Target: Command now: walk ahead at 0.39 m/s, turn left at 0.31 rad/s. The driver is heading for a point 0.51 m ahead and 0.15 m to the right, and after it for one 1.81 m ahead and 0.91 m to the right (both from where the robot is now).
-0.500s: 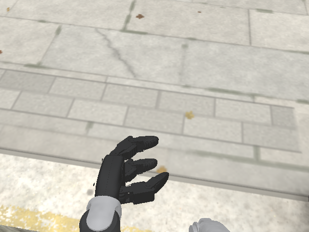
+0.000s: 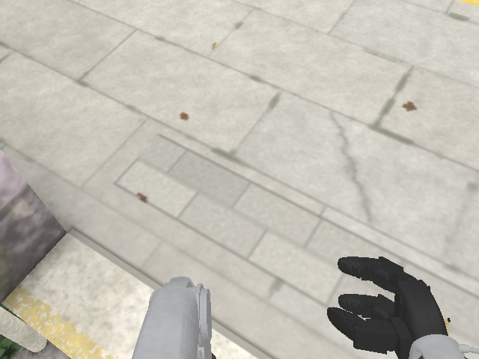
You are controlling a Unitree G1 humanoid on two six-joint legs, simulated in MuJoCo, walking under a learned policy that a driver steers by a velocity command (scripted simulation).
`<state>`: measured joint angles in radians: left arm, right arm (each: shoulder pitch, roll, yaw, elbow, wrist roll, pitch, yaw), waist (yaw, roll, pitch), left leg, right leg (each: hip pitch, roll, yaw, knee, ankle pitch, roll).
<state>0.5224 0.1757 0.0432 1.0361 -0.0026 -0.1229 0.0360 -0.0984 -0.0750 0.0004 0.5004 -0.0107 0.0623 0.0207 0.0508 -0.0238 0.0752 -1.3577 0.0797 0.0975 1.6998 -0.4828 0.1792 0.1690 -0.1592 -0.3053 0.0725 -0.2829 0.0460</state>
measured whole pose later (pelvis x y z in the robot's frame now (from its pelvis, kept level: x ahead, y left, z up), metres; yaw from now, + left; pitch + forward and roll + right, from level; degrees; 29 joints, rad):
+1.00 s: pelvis +0.30 +0.00 +0.20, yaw -26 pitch +2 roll +0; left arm 0.29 0.24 0.07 0.63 0.03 -0.01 0.00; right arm 0.16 -0.23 -0.04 0.66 -0.03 0.00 0.00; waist 0.05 0.01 -0.04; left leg -0.54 0.01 -0.02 0.93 -0.37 -0.03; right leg -0.32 0.09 0.09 0.49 -0.21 -0.09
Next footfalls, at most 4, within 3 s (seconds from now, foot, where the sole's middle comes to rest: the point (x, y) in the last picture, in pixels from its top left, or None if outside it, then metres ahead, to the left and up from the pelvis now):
0.04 left None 0.27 0.13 -0.57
0.66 right None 0.33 -0.10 -0.57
1.12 left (246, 310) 0.45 0.07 -0.57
1.60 right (397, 279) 0.53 -0.29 -0.57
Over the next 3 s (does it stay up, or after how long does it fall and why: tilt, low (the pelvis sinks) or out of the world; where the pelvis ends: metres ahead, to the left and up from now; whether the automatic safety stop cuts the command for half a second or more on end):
stays up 1.05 -0.69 0.21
